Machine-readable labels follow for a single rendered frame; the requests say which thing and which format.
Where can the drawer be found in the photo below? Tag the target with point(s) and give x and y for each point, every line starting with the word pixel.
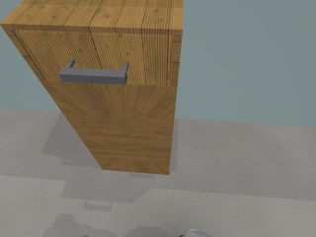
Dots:
pixel 148 56

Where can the cabinet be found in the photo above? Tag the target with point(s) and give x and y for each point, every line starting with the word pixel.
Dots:
pixel 127 128

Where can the handle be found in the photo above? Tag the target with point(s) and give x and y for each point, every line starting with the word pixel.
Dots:
pixel 91 75

